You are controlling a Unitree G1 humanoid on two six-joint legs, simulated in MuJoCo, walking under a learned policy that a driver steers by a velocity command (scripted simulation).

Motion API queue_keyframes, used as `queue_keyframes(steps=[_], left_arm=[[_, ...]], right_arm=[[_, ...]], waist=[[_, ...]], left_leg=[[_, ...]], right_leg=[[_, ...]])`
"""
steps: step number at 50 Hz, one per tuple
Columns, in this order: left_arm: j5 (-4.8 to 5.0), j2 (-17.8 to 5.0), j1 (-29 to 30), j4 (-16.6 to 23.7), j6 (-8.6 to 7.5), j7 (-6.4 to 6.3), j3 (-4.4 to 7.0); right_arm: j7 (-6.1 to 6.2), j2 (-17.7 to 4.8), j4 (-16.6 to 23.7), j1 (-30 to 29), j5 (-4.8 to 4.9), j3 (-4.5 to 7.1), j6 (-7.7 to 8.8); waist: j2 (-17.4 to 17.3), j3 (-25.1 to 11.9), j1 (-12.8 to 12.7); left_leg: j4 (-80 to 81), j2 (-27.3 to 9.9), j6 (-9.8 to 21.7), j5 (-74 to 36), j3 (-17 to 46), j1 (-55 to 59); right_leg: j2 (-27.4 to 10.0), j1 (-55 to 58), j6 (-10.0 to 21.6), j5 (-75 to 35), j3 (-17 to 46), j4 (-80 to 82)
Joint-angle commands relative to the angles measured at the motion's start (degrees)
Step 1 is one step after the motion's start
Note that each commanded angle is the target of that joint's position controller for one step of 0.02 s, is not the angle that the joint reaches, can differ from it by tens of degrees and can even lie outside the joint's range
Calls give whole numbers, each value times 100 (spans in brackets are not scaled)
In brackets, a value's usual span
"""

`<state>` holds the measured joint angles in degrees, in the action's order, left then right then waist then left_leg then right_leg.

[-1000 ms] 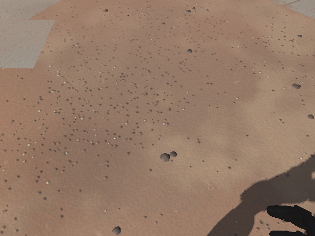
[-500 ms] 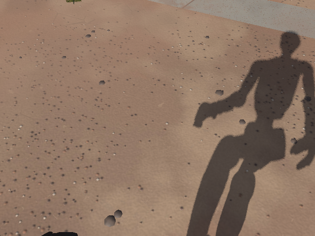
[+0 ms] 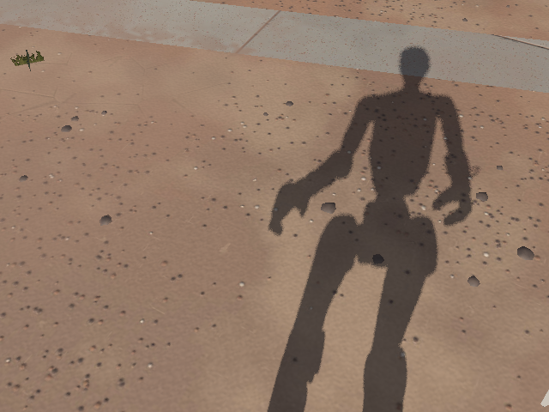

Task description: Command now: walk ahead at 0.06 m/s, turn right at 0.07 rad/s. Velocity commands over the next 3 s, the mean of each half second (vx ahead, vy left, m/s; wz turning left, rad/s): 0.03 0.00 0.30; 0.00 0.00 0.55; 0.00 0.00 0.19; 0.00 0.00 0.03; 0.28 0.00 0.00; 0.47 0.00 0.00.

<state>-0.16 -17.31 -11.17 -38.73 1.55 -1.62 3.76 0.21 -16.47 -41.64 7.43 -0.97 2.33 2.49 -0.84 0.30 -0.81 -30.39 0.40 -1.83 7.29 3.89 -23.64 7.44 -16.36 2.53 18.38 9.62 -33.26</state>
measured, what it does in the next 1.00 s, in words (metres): steps on the spot, turning left: left foot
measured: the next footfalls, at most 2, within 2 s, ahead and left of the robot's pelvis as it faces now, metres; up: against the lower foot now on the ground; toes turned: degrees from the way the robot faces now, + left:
left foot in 0.64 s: +0.05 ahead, +0.17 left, +0.00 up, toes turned +19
right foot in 1.08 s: +0.14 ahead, -0.04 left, +0.00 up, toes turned +36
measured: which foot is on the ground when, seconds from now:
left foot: down 0.00-0.34, up 0.36-0.62, down 0.64-1.00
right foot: down 0.00-0.66, up 0.68-1.00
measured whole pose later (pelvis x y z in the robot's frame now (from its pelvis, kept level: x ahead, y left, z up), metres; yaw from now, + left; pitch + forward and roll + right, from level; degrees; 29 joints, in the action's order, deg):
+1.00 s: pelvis +0.02 +0.05 +0.01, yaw +30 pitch +2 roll -1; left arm -0.1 -16.7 -7.5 -39.9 0.1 -1.5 4.3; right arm 1.2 -17.7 -35.7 9.6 0.3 4.6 -2.4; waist 0.3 2.2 1.4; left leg -28.9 5.7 2.6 10.1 8.8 -20.5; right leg 0.7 -25.4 -4.4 20.8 5.4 -44.0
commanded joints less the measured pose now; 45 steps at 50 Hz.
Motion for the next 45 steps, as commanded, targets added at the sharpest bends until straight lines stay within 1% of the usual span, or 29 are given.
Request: queue_keyframes(steps=[1, 2, 3, 4, 6, 7, 11, 14, 15, 16, 17, 18, 19, 20, 21, 22, 25, 27, 29, 31, 32, 33, 34, 35, 36, 37, 38, 40, 45], left_arm=[[-212, -26, -1133, 56, -176, 21, -74], [-229, -327, -982, 22, -157, 4, -30], [-166, -507, -640, 20, -122, -5, 29], [-133, -499, -414, -3, -67, -14, 50], [-102, -602, -236, 44, 38, -10, 107], [-89, -548, -250, 41, 34, -16, 108], [-58, -398, -276, 6, -26, -82, 152], [-37, -330, -331, -14, -46, -75, 192], [-39, -397, -360, -29, -46, -71, 229], [-50, -526, -334, -22, -38, -79, 279], [-80, -681, -329, 6, -35, -103, 330], [-132, -798, -248, 54, -56, -132, 359], [-142, -727, -174, 175, -97, -167, 329], [-123, -673, -78, 262, -135, -190, 298], [-62, -667, 145, 305, -160, -196, 290], [0, -712, 204, 288, -170, -190, 306], [6, -843, 2, 201, -59, -180, 364], [21, -943, -19, 185, 1, -158, 401], [98, -1011, -52, 150, -14, -112, 420], [215, -971, 79, 134, -99, -62, 404], [214, -806, -128, 45, -185, -14, 362], [-31, -569, -162, 193, -245, 12, 284], [-195, -326, 104, 482, -283, 12, 159], [-63, -634, 372, 395, -240, 17, 245], [46, -666, 469, 395, -197, -2, 249], [2, -661, 388, 281, -159, -68, 274], [-64, -732, 359, 266, -120, -128, 308], [-78, -628, 184, 211, -109, -108, 302], [-33, -364, 378, 254, -164, -61, 178]], right_arm=[[1, -712, 452, -331, -240, 91, 128], [-16, -357, 388, -351, -144, 18, 80], [-68, -365, 372, -313, -55, 21, 44], [-103, -544, 337, -271, 1, 77, -3], [-128, -958, 456, -340, 116, 197, -39], [-117, -999, 489, -325, 126, 222, -49], [-31, -862, 588, -115, 177, 270, -133], [28, -850, 727, -184, 206, 317, -266], [34, -816, 809, -296, 232, 324, -305], [29, -768, 876, -373, 260, 325, -330], [12, -711, 900, -380, 262, 318, -342], [-23, -642, 907, -270, 202, 317, -339], [-52, -784, 925, -303, 143, 390, -336], [-62, -878, 900, -268, 165, 463, -363], [-57, -779, 851, -155, 211, 455, -420], [-55, -613, 855, -187, 230, 395, -461], [-143, -374, 1043, -485, 269, 290, -484], [-230, -385, 1150, -548, 276, 283, -479], [-261, -520, 1162, -411, 270, 354, -498], [-233, -618, 1045, 73, 232, 455, -529], [-160, -830, 958, 480, 204, 561, -526], [-39, -1489, 1028, 852, 193, 727, -506], [-58, -1904, 1119, 875, -47, 735, -402], [-118, -1461, 1085, 816, -51, 612, -291], [-107, -1274, 1039, 513, 11, 537, -225], [-61, -1115, 1022, 232, 126, 504, -229], [-17, -1021, 1050, -28, 197, 463, -261], [50, -1016, 1090, -173, 121, 444, -316], [157, -1042, 1026, 1, 142, 481, -368]], waist=[[-782, -906, -642], [-1036, -887, -503], [-892, -712, -328], [-797, -644, -257], [-664, -332, -195], [-675, -367, -202], [-718, -805, -49], [-493, -876, -47], [-247, -785, -56], [165, -606, -29], [660, -406, -30], [1212, -334, 5], [1064, -310, -65], [589, -233, -25], [359, -114, 106], [424, 0, 76], [802, -51, -173], [953, -190, -229], [1057, -297, -201], [975, -437, 97], [627, -625, 267], [-656, -893, 336], [-1638, -1494, 325], [-648, -1528, 568], [-514, -964, 375], [-211, -632, 207], [-313, -448, 96], [-562, -488, -42], [-715, -545, 105]], left_leg=[[554, -1603, 1189, -3848, 1609, 1706], [712, -1723, 1605, -2919, 2026, 1371], [752, -1357, 1438, -2081, 1865, 1197], [728, -1058, 1197, -1338, 1662, 1027], [736, -853, 990, -639, 1587, 724], [683, -820, 980, -698, 1628, 737], [375, -848, 1227, -1745, 1952, 1171], [214, -684, 1163, -1606, 1959, 959], [65, -477, 1009, -1303, 1720, 620], [-214, -172, 790, -787, 1298, 133], [-715, 229, 507, 5, 730, -511], [-1510, 450, 269, 1462, 183, -1035], [-2672, 226, 109, 2619, 116, -1375], [-3410, 90, -8, 2711, 199, -1551], [-3502, -47, -95, 2480, 230, -1646], [-3268, -143, -172, 2131, 139, -1781], [-2438, -167, -297, 1572, -370, -1346], [-1733, -146, -224, 1475, -626, -723], [-1141, -38, -107, 1309, -846, -252], [-89, 184, 148, 538, -1048, 610], [542, 239, 382, -347, -797, 1499], [590, -920, 937, -2947, 1009, 2862], [710, -2346, 2392, -3930, 3198, 3064], [905, -2269, 2455, -2914, 2811, 2710], [986, -1905, 2101, -2086, 2233, 2179], [1066, -1513, 1721, -1236, 1856, 1796], [1136, -1290, 1520, -853, 1658, 1412], [1216, -1008, 1463, -791, 1457, 935], [1195, -851, 1452, 164, 1715, 942]], right_leg=[[-481, -107, -152, 711, 97, -423], [-676, 31, -401, 694, -137, -299], [-692, 174, -429, 339, -211, -45], [-638, 346, -421, 48, -321, 152], [-568, 318, -312, -62, -490, 168], [-547, 343, -254, -78, -561, 143], [-484, 244, -226, -279, -660, -65], [-546, 416, -173, -435, -660, 128], [-712, 602, -78, -729, -566, 347], [-1045, 786, 107, -1234, -303, 628], [-1640, 1046, 441, -2032, 198, 921], [-2547, 1276, 962, -3023, 849, 1138], [-3125, 1307, 1368, -3815, 1171, 1190], [-3173, 1298, 1444, -4126, 1042, 1140], [-2936, 1314, 1245, -4044, 627, 1076], [-2681, 1442, 1049, -3998, 254, 1058], [-2260, 1543, 870, -4107, -560, 1012], [-2264, 1408, 812, -4043, -860, 957], [-2341, 1352, 733, -3918, -987, 764], [-2253, 1090, 484, -3863, -1270, 138], [-1973, 647, 151, -3551, -1606, -672], [-1458, -923, -407, -1015, -1833, -2226], [-604, -2096, -673, 2382, -1097, -3607], [-841, -2131, -671, 2264, -430, -4099], [-927, -2175, -584, 1760, -456, -4002], [-1027, -2148, -565, 1257, -474, -3630], [-1060, -1978, -595, 858, -467, -3278], [-860, -1492, -676, 400, -576, -3151], [-708, -1229, -763, 146, -477, -1723]])
Over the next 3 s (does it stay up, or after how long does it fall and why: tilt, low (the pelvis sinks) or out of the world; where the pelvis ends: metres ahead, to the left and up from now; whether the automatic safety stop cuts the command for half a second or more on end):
stays up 0.33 0.30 0.02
